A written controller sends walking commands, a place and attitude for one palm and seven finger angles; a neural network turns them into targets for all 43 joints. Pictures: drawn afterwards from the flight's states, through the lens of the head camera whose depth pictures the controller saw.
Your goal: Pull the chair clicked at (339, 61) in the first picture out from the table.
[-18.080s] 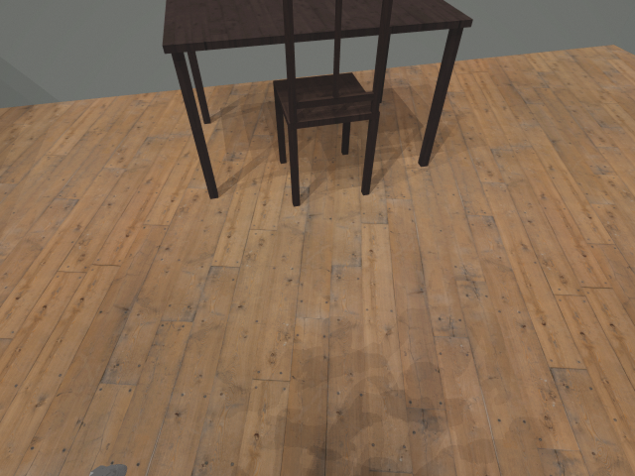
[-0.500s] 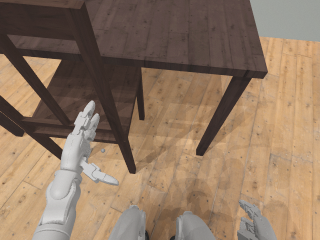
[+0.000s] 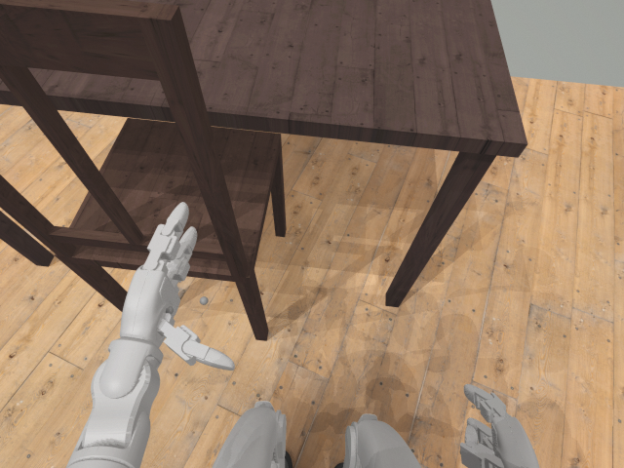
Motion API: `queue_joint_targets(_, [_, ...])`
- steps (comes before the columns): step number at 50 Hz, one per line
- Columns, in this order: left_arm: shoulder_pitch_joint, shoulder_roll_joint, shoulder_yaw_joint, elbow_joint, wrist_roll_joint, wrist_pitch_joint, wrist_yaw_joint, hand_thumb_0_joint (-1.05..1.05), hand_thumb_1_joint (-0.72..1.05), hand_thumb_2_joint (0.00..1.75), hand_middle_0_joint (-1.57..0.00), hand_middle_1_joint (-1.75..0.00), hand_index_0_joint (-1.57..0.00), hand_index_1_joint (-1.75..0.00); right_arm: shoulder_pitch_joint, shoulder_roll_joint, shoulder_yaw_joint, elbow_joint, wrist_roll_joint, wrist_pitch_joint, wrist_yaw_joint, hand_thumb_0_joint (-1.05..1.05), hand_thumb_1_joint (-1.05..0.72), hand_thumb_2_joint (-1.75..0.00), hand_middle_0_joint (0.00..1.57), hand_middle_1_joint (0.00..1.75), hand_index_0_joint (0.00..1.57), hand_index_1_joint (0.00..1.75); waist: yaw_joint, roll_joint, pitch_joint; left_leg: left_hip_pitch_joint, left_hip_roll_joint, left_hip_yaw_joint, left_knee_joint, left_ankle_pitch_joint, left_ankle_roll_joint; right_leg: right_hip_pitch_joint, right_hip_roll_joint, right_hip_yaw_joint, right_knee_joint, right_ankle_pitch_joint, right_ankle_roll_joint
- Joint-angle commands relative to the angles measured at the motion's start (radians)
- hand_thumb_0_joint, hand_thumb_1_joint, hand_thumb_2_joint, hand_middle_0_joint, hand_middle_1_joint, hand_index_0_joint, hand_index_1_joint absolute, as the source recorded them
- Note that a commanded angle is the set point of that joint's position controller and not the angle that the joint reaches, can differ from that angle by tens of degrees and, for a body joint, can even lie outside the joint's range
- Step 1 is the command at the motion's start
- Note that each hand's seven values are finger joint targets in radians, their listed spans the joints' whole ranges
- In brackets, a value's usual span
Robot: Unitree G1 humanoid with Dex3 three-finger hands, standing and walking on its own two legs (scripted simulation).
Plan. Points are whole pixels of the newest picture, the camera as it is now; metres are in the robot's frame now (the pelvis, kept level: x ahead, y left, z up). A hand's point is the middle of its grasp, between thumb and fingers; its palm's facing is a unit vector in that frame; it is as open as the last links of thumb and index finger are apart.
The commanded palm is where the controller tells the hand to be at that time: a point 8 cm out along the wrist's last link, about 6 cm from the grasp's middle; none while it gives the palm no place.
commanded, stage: aim the fingers beside a spindle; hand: left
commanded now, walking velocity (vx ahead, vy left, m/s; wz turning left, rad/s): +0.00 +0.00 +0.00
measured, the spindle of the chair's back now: (89, 175) +0.47 +0.33 +0.05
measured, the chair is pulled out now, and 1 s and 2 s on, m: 0.00 0.00 0.00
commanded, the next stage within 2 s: push the fingers through the gap in 0.08 s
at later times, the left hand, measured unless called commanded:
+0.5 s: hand (206, 276) +0.34 +0.15 +0.02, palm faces -0.08 -1.00 -0.04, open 16.9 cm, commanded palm +0.33 +0.20 +0.03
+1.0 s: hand (212, 242) +0.39 +0.15 +0.02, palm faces -0.07 -1.00 -0.04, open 16.9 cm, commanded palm +0.38 +0.20 +0.03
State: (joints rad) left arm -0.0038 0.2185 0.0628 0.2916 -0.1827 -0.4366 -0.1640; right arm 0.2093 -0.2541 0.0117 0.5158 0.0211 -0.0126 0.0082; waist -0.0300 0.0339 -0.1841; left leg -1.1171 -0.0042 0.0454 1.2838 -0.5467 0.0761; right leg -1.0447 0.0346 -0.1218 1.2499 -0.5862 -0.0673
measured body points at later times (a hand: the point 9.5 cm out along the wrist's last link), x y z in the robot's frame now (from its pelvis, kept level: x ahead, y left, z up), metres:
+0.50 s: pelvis +0.00 +0.00 +0.00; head +0.10 +0.01 +0.44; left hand +0.34 +0.20 +0.03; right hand +0.15 -0.24 -0.11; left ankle +0.03 +0.07 -0.62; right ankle +0.01 -0.09 -0.62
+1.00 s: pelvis +0.00 +0.00 +0.00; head +0.12 +0.02 +0.43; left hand +0.39 +0.21 +0.03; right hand +0.12 -0.25 -0.11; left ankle +0.03 +0.07 -0.62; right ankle +0.01 -0.09 -0.62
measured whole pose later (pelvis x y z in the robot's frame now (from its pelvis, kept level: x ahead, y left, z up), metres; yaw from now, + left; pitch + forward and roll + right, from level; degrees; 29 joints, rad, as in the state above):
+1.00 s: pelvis +0.00 +0.00 +0.00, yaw -1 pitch +24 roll -3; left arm -0.35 0.26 0.14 0.62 -0.16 -0.45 -0.15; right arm 0.24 -0.26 0.01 0.58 0.02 0.02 0.01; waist -0.07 0.03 -0.18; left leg -1.16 0.00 0.05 1.28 -0.54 0.08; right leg -1.08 0.04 -0.12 1.25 -0.58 -0.06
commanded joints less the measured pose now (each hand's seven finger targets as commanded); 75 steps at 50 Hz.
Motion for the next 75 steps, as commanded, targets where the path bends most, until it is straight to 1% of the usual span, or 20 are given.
queue_joint_targets(1, [-0.121, 0.113, 0.057, -0.219, -0.013, -0.074, 0.001, 0.0, -0.5, 0.3, -0.06, -0.08, -0.06, -0.08, 0.016, -0.139, -0.055, -0.134, 0.002, -0.042, -0.009, 0.0, -0.9, -0.9, 0.2, 0.3, 0.2, 0.3, -0.009, 0.003, -0.338, 0.314, 0.012, -0.133, -0.173, 0.308, -0.043, 0.149, 0.002, 0.104, -0.166, 0.303, 0.03])
queue_joint_targets(6, [-0.169, 0.101, 0.035, -0.203, -0.012, -0.075, -0.007, 0.0, -0.5, 0.3, -0.06, -0.08, -0.06, -0.08, 0.015, -0.142, -0.053, -0.125, 0.0, -0.042, -0.012, 0.0, -0.9, -0.9, 0.2, 0.3, 0.2, 0.3, -0.03, 0.003, -0.292, 0.298, 0.014, -0.138, -0.17, 0.256, -0.041, 0.105, 0.003, 0.103, -0.175, 0.251, 0.031])
queue_joint_targets(9, [-0.171, 0.094, 0.032, -0.202, -0.012, -0.077, -0.009, 0.0, -0.5, 0.3, -0.06, -0.08, -0.06, -0.08, 0.014, -0.142, -0.054, -0.127, 0.001, -0.045, -0.013, 0.0, -0.9, -0.9, 0.2, 0.3, 0.2, 0.3, -0.019, 0.03, -0.313, 0.321, 0.013, -0.143, -0.176, 0.252, -0.047, 0.098, 0.0, 0.102, -0.175, 0.238, 0.03])
queue_joint_targets(11, [-0.244, 0.117, 0.039, -0.193, -0.007, -0.076, -0.004, 0.0, -0.5, 0.3, -0.06, -0.08, -0.06, -0.08, 0.019, -0.15, -0.051, -0.115, 0.0, -0.047, -0.017, 0.0, -0.9, -0.9, 0.2, 0.3, 0.2, 0.3, -0.035, 0.018, -0.305, 0.311, 0.017, -0.15, -0.169, 0.235, -0.044, 0.074, 0.003, 0.099, -0.169, 0.221, 0.03])
queue_joint_targets(15, [-0.296, 0.113, 0.043, -0.176, -0.003, -0.076, 0.01, 0.0, -0.5, 0.3, -0.06, -0.08, -0.06, -0.08, 0.021, -0.149, -0.052, -0.104, -0.001, -0.051, -0.017, 0.0, -0.9, -0.9, 0.2, 0.3, 0.2, 0.3, -0.027, 0.042, -0.342, 0.34, 0.016, -0.154, -0.171, 0.249, -0.05, 0.07, -0.001, 0.1, -0.168, 0.225, 0.029])
queue_joint_targets(19, [-0.3, 0.114, 0.053, -0.121, -0.005, -0.053, 0.012, 0.0, -0.5, 0.3, -0.06, -0.08, -0.06, -0.08, 0.031, -0.15, -0.052, -0.098, 0.0, -0.043, -0.014, 0.0, -0.9, -0.9, 0.2, 0.3, 0.2, 0.3, -0.026, 0.001, -0.355, 0.331, 0.015, -0.147, -0.173, 0.278, -0.049, 0.107, 0.0, 0.1, -0.172, 0.259, 0.033])
queue_joint_targets(21, [-0.292, 0.15, 0.093, -0.074, -0.003, -0.042, 0.015, 0.0, -0.5, 0.3, -0.06, -0.08, -0.06, -0.08, 0.04, -0.152, -0.05, -0.098, 0.0, -0.037, -0.016, 0.0, -0.9, -0.9, 0.2, 0.3, 0.2, 0.3, -0.016, -0.007, -0.347, 0.287, 0.01, -0.133, -0.168, 0.283, -0.046, 0.14, 0.003, 0.108, -0.171, 0.277, 0.031])
queue_joint_targets(29, [-0.408, 0.118, 0.065, -0.052, -0.005, -0.065, 0.011, 0.0, -0.5, 0.3, -0.06, -0.08, -0.06, -0.08, 0.054, -0.151, -0.054, -0.078, 0.0, -0.029, -0.011, 0.0, -0.9, -0.9, 0.2, 0.3, 0.2, 0.3, -0.041, 0.008, -0.356, 0.337, 0.018, -0.139, -0.169, 0.311, -0.049, 0.107, 0.002, 0.104, -0.173, 0.295, 0.034])
queue_joint_targets(32, [-0.424, 0.149, 0.096, -0.018, 0.002, -0.074, 0.013, 0.0, -0.5, 0.3, -0.06, -0.08, -0.06, -0.08, 0.064, -0.155, -0.056, -0.072, -0.002, -0.027, -0.01, 0.0, -0.9, -0.9, 0.2, 0.3, 0.2, 0.3, -0.033, 0.013, -0.367, 0.329, 0.015, -0.136, -0.166, 0.326, -0.052, 0.115, 0.002, 0.106, -0.165, 0.309, 0.031])
queue_joint_targets(37, [-0.517, 0.136, 0.077, 0.018, 0.012, -0.082, 0.016, 0.0, -0.5, 0.3, -0.06, -0.08, -0.06, -0.08, 0.07, -0.155, -0.055, -0.059, -0.003, -0.02, -0.009, 0.0, -0.9, -0.9, 0.2, 0.3, 0.2, 0.3, -0.048, 0.031, -0.369, 0.332, 0.013, -0.134, -0.159, 0.32, -0.05, 0.096, 0.002, 0.109, -0.164, 0.306, 0.032])
queue_joint_targets(44, [-0.568, 0.167, 0.114, 0.091, 0.011, -0.089, 0.018, 0.0, -0.5, 0.3, -0.06, -0.08, -0.06, -0.08, 0.087, -0.156, -0.056, -0.045, -0.004, -0.01, -0.009, 0.0, -0.9, -0.9, 0.2, 0.3, 0.2, 0.3, -0.046, 0.028, -0.403, 0.331, 0.011, -0.126, -0.155, 0.344, -0.052, 0.127, 0.001, 0.117, -0.169, 0.337, 0.034])
queue_joint_targets(48, [-0.633, 0.149, 0.097, 0.142, 0.016, -0.088, 0.011, 0.0, -0.5, 0.3, -0.06, -0.08, -0.06, -0.08, 0.097, -0.157, -0.057, -0.033, -0.004, -0.004, -0.007, 0.0, -0.9, -0.9, 0.2, 0.3, 0.2, 0.3, -0.065, 0.036, -0.397, 0.339, 0.015, -0.13, -0.15, 0.346, -0.052, 0.092, 0.003, 0.112, -0.165, 0.332, 0.035])
queue_joint_targets(51, [-0.667, 0.19, 0.138, 0.18, 0.012, -0.091, 0.015, 0.0, -0.5, 0.3, -0.06, -0.08, -0.06, -0.08, 0.108, -0.165, -0.056, -0.03, -0.006, -0.001, -0.007, 0.0, -0.9, -0.9, 0.2, 0.3, 0.2, 0.3, -0.064, 0.017, -0.402, 0.318, 0.013, -0.134, -0.151, 0.335, -0.049, 0.099, 0.006, 0.112, -0.163, 0.322, 0.033])
queue_joint_targets(57, [-0.754, 0.193, 0.141, 0.213, 0.019, -0.107, 0.015, 0.0, -0.5, 0.3, -0.06, -0.08, -0.06, -0.08, 0.123, -0.163, -0.057, -0.015, -0.009, 0.005, -0.002, 0.0, -0.9, -0.9, 0.2, 0.3, 0.2, 0.3, -0.072, 0.052, -0.429, 0.349, 0.016, -0.136, -0.145, 0.362, -0.053, 0.076, 0.005, 0.112, -0.158, 0.334, 0.033])
queue_joint_targets(60, [-0.783, 0.185, 0.13, 0.257, 0.026, -0.106, 0.013, 0.0, -0.5, 0.3, -0.06, -0.08, -0.06, -0.08, 0.134, -0.164, -0.057, -0.008, -0.009, 0.012, -0.001, 0.0, -0.9, -0.9, 0.2, 0.3, 0.2, 0.3, -0.085, 0.035, -0.416, 0.347, 0.018, -0.142, -0.149, 0.355, -0.054, 0.065, 0.007, 0.108, -0.161, 0.324, 0.034])
queue_joint_targets(63, [-0.837, 0.216, 0.155, 0.293, 0.033, -0.114, 0.019, 0.0, -0.5, 0.3, -0.06, -0.08, -0.06, -0.08, 0.143, -0.169, -0.057, 0.0, -0.012, 0.016, -0.001, 0.0, -0.9, -0.9, 0.2, 0.3, 0.2, 0.3, -0.087, 0.051, -0.425, 0.341, 0.018, -0.145, -0.145, 0.342, -0.055, 0.047, 0.007, 0.109, -0.154, 0.305, 0.033])
queue_joint_targets(66, [-0.851, 0.195, 0.144, 0.283, 0.031, -0.122, 0.023, 0.0, -0.5, 0.3, -0.06, -0.08, -0.06, -0.08, 0.153, -0.169, -0.061, -0.001, -0.016, 0.018, 0.005, 0.0, -0.9, -0.9, 0.2, 0.3, 0.2, 0.3, -0.086, 0.079, -0.471, 0.401, 0.024, -0.16, -0.147, 0.399, -0.061, 0.028, 0.009, 0.098, -0.142, 0.326, 0.029])
queue_joint_targets(70, [-0.838, 0.223, 0.171, 0.336, 0.039, -0.114, 0.03, 0.0, -0.5, 0.3, -0.06, -0.08, -0.06, -0.08, 0.163, -0.17, -0.061, 0.006, -0.015, 0.035, 0.009, 0.0, -0.9, -0.9, 0.2, 0.3, 0.2, 0.3, -0.09, 0.021, -0.446, 0.353, 0.022, -0.148, -0.147, 0.383, -0.056, 0.063, 0.011, 0.104, -0.155, 0.338, 0.035])
queue_joint_targets(72, [-0.815, 0.213, 0.168, 0.331, 0.043, -0.116, 0.029, 0.0, -0.5, 0.3, -0.06, -0.08, -0.06, -0.08, 0.163, -0.168, -0.06, -0.003, -0.015, 0.04, 0.013, 0.0, -0.9, -0.9, 0.2, 0.3, 0.2, 0.3, -0.075, 0.051, -0.46, 0.368, 0.023, -0.147, -0.152, 0.406, -0.059, 0.061, 0.01, 0.102, -0.148, 0.348, 0.032])
queue_joint_targets(75, [-0.81, 0.212, 0.175, 0.325, 0.034, -0.113, 0.035, 0.0, -0.5, 0.3, -0.06, -0.08, -0.06, -0.08, 0.162, -0.164, -0.06, -0.007, -0.014, 0.05, 0.015, 0.0, -0.9, -0.9, 0.2, 0.3, 0.2, 0.3, -0.08, 0.023, -0.438, 0.345, 0.02, -0.136, -0.156, 0.385, -0.054, 0.09, 0.012, 0.108, -0.164, 0.352, 0.036])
